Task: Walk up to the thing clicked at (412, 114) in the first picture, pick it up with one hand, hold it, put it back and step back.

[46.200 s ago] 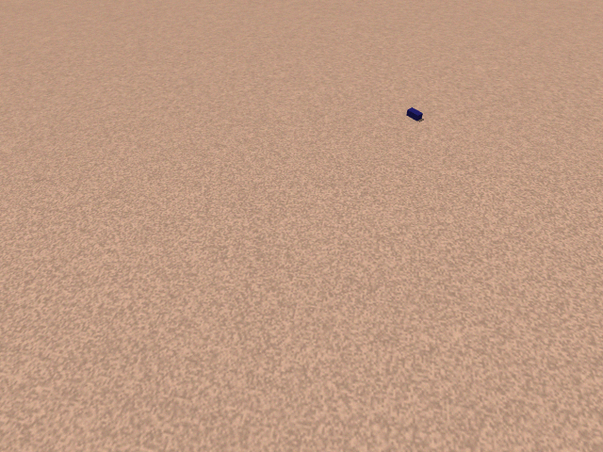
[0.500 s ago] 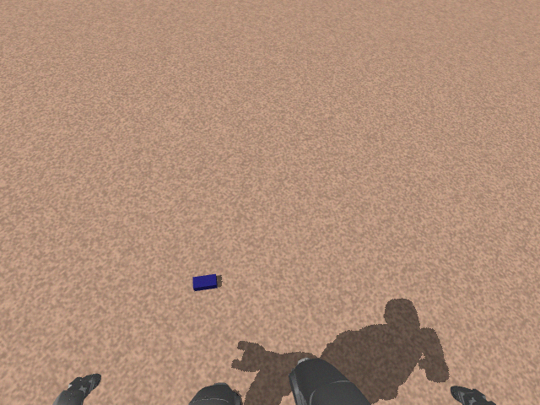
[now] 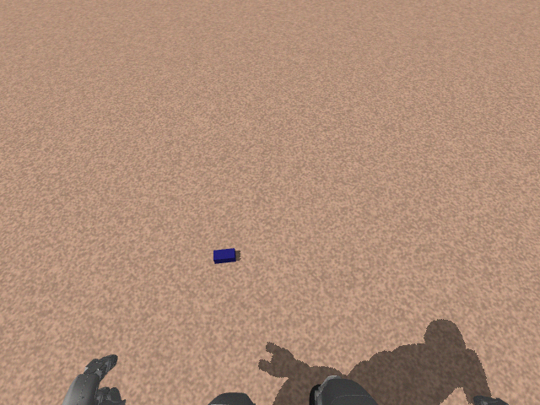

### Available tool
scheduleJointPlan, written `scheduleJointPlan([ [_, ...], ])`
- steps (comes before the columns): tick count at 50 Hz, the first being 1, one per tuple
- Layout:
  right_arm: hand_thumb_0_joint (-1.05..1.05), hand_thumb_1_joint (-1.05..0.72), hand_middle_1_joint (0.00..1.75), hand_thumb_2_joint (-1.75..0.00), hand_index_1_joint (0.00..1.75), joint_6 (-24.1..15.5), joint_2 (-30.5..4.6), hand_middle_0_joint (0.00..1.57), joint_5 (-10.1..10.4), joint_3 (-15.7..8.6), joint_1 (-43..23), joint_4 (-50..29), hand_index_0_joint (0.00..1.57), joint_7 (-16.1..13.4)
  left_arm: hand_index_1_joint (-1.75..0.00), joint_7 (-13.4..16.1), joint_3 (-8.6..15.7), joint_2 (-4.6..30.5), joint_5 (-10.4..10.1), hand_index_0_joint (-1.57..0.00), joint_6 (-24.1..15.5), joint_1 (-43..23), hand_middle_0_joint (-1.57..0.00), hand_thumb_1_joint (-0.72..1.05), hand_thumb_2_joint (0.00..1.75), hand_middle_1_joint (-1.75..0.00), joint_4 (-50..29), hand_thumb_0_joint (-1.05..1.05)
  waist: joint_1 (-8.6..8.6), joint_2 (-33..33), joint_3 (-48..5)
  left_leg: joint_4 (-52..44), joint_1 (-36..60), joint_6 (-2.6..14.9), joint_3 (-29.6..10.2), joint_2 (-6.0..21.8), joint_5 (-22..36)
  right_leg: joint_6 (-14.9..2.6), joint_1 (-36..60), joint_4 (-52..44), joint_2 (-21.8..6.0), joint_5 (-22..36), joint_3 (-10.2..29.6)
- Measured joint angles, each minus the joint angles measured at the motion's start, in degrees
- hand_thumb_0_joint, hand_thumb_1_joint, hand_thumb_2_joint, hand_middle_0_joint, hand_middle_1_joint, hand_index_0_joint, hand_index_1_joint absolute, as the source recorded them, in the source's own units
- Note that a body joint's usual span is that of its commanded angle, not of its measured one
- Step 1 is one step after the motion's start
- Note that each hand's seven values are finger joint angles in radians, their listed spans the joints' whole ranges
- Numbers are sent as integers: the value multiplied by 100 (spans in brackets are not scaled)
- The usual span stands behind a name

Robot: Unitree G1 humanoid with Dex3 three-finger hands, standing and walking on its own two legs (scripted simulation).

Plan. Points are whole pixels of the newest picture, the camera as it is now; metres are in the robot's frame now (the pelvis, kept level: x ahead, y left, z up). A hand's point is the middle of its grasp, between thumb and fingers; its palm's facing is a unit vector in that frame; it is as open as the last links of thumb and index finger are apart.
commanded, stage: step back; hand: left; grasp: from above
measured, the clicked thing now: (224, 256) +0.67 +0.22 -0.74
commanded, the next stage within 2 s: stand in 2.00 s
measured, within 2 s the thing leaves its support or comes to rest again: neither
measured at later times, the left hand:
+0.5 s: hand out of the picture -0.11 +0.23 -0.14, palm faces -0.05 -0.91 -0.41, open 7.4 cm
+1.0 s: hand out of the picture -0.26 +0.24 -0.14, palm faces +0.03 -0.92 -0.40, open 7.4 cm
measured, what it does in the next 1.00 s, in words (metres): walks backwards: left foot, then right foot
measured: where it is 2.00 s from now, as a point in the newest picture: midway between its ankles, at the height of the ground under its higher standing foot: outside the picture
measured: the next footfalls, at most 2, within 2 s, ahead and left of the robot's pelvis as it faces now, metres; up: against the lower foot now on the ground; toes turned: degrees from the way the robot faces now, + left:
left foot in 0.04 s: +0.01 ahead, +0.11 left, +0.00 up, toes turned -2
right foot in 0.42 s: -0.15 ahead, -0.16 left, +0.00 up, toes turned -1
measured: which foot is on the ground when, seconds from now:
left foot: up 0.00-0.02, down 0.04-0.44, up 0.46-0.76, down 0.78-1.00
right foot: down 0.00-0.06, up 0.08-0.40, down 0.42-0.80, up 0.82-1.00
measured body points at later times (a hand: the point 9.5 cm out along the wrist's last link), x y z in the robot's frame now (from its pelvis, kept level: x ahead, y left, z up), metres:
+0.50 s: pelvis -0.18 -0.04 +0.00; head -0.13 -0.06 +0.44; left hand -0.11 +0.28 -0.11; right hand -0.05 -0.36 -0.12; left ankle -0.08 +0.11 -0.69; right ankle -0.19 -0.16 -0.72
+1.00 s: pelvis -0.35 -0.04 +0.00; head -0.32 -0.03 +0.45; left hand -0.26 +0.29 -0.11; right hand -0.25 -0.34 -0.11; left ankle -0.31 +0.09 -0.72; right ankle -0.37 -0.16 -0.68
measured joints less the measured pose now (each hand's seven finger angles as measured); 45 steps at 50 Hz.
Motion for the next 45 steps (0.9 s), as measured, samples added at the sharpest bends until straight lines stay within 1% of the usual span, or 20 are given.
scheduleJointPlan([
  [1, 0, -91, 30, -90, 30, -26, 16, 20, -18, -8, 16, -2, 21, 19, -30, -8, -13, 33, -18, -21, 17, -32, -21, 90, 90, -30, -25, 1, -24, -29, 16, -528, 201, 49, 81, 60, 305, 26, -94, 90, -24, 12, -48],
  [3, 0, -91, 30, -90, 30, -65, 141, 20, -93, -35, -12, 25, 21, 49, -30, -18, -13, 138, -48, -20, 75, -110, -21, 90, 90, -30, -1, 1, -7, -287, 124, -902, 315, 200, 212, -54, 741, 47, -251, 308, -141, -25, 63],
  [4, 0, -91, 30, -90, 30, -63, 183, 20, -122, -19, -14, 14, 21, 91, -30, -10, 5, 150, -64, -20, 108, -108, -21, 90, 90, -30, 60, 0, 4, -342, 136, -861, 268, 235, 245, -57, 764, 43, -352, 550, -53, -540, 198],
  [6, 1, -91, 30, -90, 30, -80, 223, 20, -159, 15, -14, -7, 21, 143, -30, 18, 37, 136, -57, -20, 178, -70, -20, 90, 90, -30, 216, 1, -79, -250, 116, -841, 181, 264, 160, 85, 845, 37, -581, 1558, 359, -1449, 477],
  [8, 1, -91, 30, -90, 30, -90, 291, 21, -177, 53, -20, -9, 21, 121, -30, 28, 72, 168, -105, -20, 201, 10, -20, 90, 90, -30, 319, 1, -86, -248, 53, -1014, 154, 240, 136, 195, 1034, 10, -747, 2595, 688, -1626, 741],
  [11, 1, -90, 30, -90, 30, -81, 328, 21, -159, 53, -82, -73, 21, 80, -30, 12, 126, 203, -116, -20, 161, 177, -20, 90, 90, -30, 370, 1, -10, -246, -16, -1189, 50, 216, 172, 327, 1281, 84, -670, 3295, 812, -1568, 854],
  [16, 1, -90, 30, -90, 30, -109, 271, 21, -148, 8, -342, -325, 21, 54, -30, -23, 152, 235, -79, -20, 147, 389, -20, 90, 90, -30, 473, 1, 78, -166, 22, -1147, -304, 160, 272, 515, 1557, 245, 25, 2443, 523, -1686, 741],
  [18, 0, -90, 30, -90, 30, -98, 211, 21, -153, -1, -451, -423, 21, 66, -30, -44, 139, 235, -71, -20, 128, 421, -20, 90, 90, -30, 541, 1, 100, -100, 36, -1040, -511, 82, 297, 592, 1643, 223, 377, 1651, 345, -1624, 568],
  [20, 0, -90, 30, -90, 30, -44, 134, 21, -139, -5, -554, -480, 21, 85, -30, -68, 124, 234, -60, -20, 69, 458, -20, 90, 90, -30, 617, 1, 127, -24, 17, -862, -762, -15, 311, 667, 1702, 154, 799, 585, 210, -1226, 385],
  [21, 0, -90, 30, -90, 30, -10, 73, 21, -119, -14, -612, -479, 21, 89, -30, -67, 128, 194, -43, -20, 30, 456, -20, 90, 90, -30, 675, 1, 132, 97, 32, -731, -894, -59, 259, 747, 1715, 110, 938, 213, 256, -1131, 304],
  [22, 0, -90, 30, -90, 30, 31, -4, 21, -95, -44, -658, -446, 21, 83, -30, -69, 120, 97, -5, -20, 9, 436, -20, 90, 90, -30, 732, 1, 79, 318, 88, -593, -992, -3, 33, 781, 1616, 74, 947, 175, 381, -1062, 176],
  [24, 0, -91, 30, -90, 30, 126, 7, 21, -54, -96, -615, -324, 21, 27, -30, -115, 70, 30, 32, -20, 7, 523, -20, 90, 90, -30, 725, 1, 134, 314, 4, 173, -1252, 34, -320, 377, 549, 6, 752, 330, 318, -987, 175],
  [25, 0, -91, 30, -90, 30, 163, 19, 20, -37, -95, -565, -277, 21, 13, -30, -112, 47, 9, 29, -20, 8, 577, -20, 90, 90, -30, 713, 1, 190, 244, -46, 739, -1364, 30, -421, 135, 285, -15, 682, 328, 237, -918, 236],
  [27, 0, -91, 30, -90, 30, 152, -6, 20, 14, -88, -421, -231, 21, 5, -30, -82, 19, -48, 39, -20, 29, 607, -21, 90, 90, -30, 716, 1, 190, 196, -115, 1617, -1466, 30, -555, -228, 203, -12, 607, 191, 103, -728, 251],
  [30, 0, -91, 30, -90, 30, 103, -47, 20, 23, -61, -187, -180, 21, -9, -30, -30, 17, -66, 66, -21, 25, 519, -21, 90, 90, -30, 617, 1, 138, 179, -138, 2066, -1271, -27, -512, -377, 138, -12, 443, 79, -20, -502, 172],
  [36, 1, -91, 30, -90, 30, 169, -2, 20, -63, -53, 36, -48, 21, -3, -30, 97, 4, 40, 38, -21, -54, 105, -21, 90, 90, -30, 234, 1, 54, 131, 49, 642, -310, -58, -170, -34, -187, 10, -12, 230, -203, -212, -140],
  [39, 1, -91, 30, -90, 30, 133, 30, 20, -88, -66, 33, -27, 21, 68, -30, 104, -38, 133, -30, -21, -19, -78, -21, 90, 90, -30, 159, 1, -14, 46, 105, -625, 234, 66, 68, 126, 384, 88, -318, 467, -328, -118, -240],
  [41, 1, -91, 30, -90, 30, 144, 139, 20, -130, -68, -69, 13, 21, 127, -30, 120, -44, 219, -65, -21, 26, -164, -21, 90, 90, -30, 243, 0, 11, -200, 225, -693, 231, 120, 215, -6, 643, 110, -447, 640, -405, -287, -35],
  [43, 1, -91, 30, -90, 30, 156, 170, 20, -164, -33, -94, -8, 21, 208, -30, 139, -32, 197, -74, -20, 97, -153, -21, 90, 90, -30, 414, 0, -68, -110, 173, -612, 98, 168, 167, 119, 710, 96, -635, 1460, -51, -1353, 174],
  [45, 1, -91, 30, -90, 30, 141, 237, 20, -200, 19, -109, -5, 21, 201, -30, 139, -4, 211, -117, -20, 145, -98, -21, 90, 90, -30, 544, 1, -111, -70, 62, -746, 29, 163, 126, 241, 894, 49, -776, 2519, 353, -1700, 432],
])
